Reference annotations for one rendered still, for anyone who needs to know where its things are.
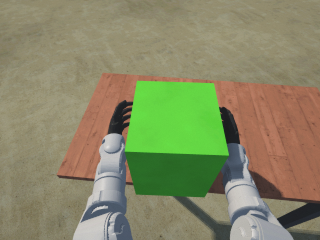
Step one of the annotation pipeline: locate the right robot upper arm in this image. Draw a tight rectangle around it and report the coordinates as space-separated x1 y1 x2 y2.
230 214 294 240

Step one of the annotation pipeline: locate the right robot forearm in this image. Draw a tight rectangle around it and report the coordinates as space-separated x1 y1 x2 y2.
220 143 284 228

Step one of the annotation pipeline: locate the left robot forearm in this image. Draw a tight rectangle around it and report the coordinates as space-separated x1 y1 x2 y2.
73 133 127 239

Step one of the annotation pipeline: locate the robot right hand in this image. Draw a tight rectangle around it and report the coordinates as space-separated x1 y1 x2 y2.
219 107 240 144

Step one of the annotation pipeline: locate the carton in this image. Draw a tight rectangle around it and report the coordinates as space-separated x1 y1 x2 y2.
124 81 229 198

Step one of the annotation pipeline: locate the table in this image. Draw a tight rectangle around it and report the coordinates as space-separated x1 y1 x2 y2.
57 72 320 229

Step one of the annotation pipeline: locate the robot left hand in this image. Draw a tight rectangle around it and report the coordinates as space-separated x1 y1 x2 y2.
107 100 133 135

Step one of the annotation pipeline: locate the left robot upper arm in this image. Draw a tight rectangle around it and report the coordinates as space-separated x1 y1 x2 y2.
73 211 133 240

